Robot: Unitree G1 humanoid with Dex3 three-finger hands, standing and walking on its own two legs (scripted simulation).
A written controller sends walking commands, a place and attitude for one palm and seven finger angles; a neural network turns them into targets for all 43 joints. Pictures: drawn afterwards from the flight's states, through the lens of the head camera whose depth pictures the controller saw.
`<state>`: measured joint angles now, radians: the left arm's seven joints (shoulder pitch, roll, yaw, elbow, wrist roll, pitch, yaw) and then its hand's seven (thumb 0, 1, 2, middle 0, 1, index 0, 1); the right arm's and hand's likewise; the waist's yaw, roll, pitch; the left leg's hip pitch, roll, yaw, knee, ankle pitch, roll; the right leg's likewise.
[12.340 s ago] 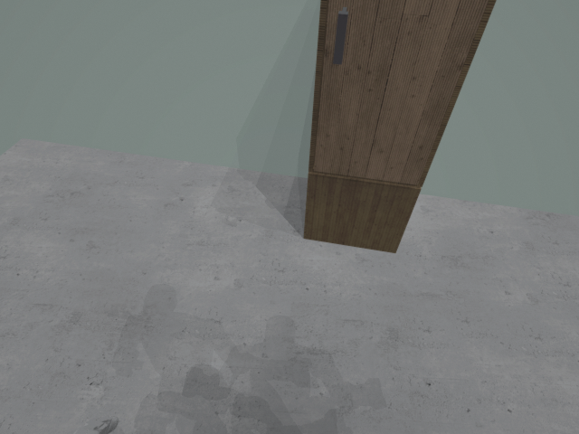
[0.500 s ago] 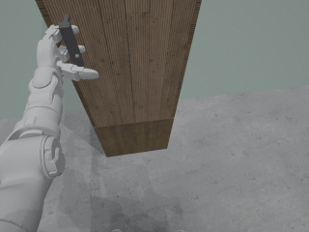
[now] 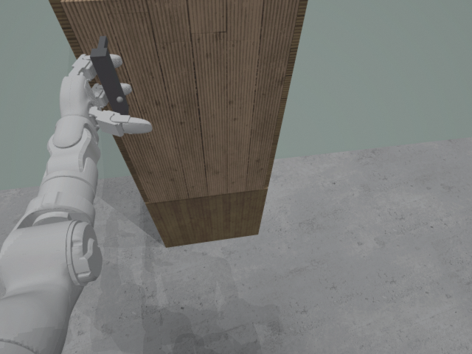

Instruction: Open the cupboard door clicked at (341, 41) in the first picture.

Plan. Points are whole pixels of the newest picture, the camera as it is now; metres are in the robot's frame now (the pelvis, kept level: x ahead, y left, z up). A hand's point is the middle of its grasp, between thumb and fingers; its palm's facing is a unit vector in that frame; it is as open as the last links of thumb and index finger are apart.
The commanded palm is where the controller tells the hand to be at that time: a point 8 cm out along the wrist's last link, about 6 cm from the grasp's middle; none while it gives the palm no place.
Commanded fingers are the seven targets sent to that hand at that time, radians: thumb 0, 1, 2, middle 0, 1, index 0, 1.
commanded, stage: close the thumb around the handle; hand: left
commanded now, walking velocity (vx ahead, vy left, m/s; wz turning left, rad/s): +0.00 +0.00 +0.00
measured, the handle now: (112, 77) +0.56 +0.19 +0.15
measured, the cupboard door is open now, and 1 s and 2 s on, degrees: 0 0 44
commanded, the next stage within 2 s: pull the door open along its arc in 0.80 s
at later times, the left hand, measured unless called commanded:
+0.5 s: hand (122, 98) +0.51 +0.16 +0.15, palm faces +0.08 -1.00 +0.02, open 9.5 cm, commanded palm +0.48 +0.21 +0.15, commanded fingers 0.00 0.68 0.80 -0.38 -1.33 -0.38 -1.33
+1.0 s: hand (123, 99) +0.50 +0.16 +0.15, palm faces +0.09 -1.00 +0.00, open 5.9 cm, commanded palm +0.46 +0.21 +0.15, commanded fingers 0.00 0.90 0.90 -0.40 -1.35 -0.40 -1.35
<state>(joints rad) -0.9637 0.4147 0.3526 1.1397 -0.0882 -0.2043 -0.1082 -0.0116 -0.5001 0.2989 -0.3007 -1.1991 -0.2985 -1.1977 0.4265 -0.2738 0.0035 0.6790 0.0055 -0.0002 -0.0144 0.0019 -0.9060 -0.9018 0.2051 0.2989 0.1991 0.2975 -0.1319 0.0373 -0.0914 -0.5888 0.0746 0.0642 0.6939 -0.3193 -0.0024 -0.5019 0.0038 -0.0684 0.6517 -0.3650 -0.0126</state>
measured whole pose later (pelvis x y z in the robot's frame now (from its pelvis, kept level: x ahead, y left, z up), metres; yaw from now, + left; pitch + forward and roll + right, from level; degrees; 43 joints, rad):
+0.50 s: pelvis +0.00 +0.00 +0.00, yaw +0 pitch +13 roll -1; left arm -0.99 0.41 0.36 1.17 -0.08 -0.21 -0.09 0.00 0.15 0.58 -0.35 -1.27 -0.35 -1.27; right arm 0.41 -0.26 0.01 0.68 0.00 0.01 -0.01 0.00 -0.91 -0.90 0.21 0.30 0.20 0.30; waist -0.14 0.03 -0.09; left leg -0.60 0.07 0.07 0.70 -0.33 0.00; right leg -0.51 0.00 -0.06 0.66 -0.37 -0.01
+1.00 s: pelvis -0.01 +0.01 +0.00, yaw +0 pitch +13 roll -1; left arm -0.99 0.40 0.34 1.16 -0.07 -0.22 -0.06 0.00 0.69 0.83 -0.34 -1.34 -0.34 -1.34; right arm 0.41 -0.27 0.01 0.68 0.00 -0.01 -0.01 0.00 -0.91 -0.90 0.21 0.30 0.20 0.30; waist -0.14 0.03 -0.08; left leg -0.61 0.07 0.07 0.71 -0.32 0.00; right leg -0.52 0.00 -0.06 0.67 -0.36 -0.01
